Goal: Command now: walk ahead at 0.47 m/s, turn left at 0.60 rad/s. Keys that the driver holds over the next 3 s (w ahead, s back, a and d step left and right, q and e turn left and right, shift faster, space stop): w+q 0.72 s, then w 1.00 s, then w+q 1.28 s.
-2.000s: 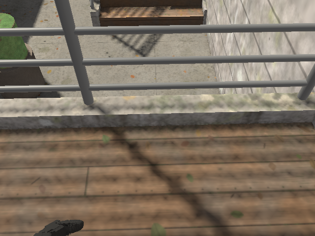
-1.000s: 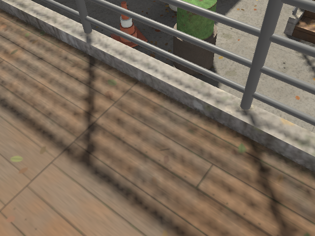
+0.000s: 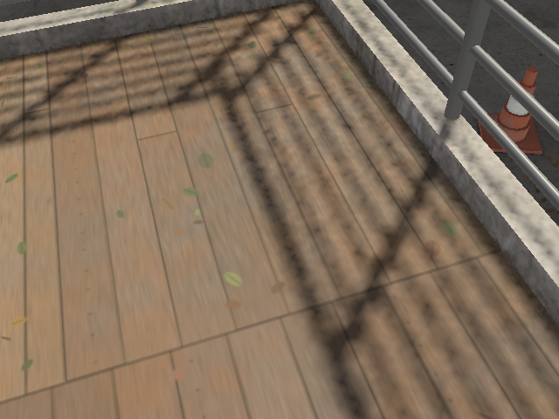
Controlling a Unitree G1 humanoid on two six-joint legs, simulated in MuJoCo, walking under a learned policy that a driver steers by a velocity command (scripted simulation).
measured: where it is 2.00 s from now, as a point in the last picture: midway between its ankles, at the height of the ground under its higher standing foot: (162, 246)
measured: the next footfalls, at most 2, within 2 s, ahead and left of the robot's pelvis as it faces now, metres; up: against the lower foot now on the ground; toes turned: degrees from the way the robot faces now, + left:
left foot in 0.36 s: +0.35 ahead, +0.16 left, +0.00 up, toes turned +15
right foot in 0.82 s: +0.68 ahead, +0.06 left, +0.00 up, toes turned +31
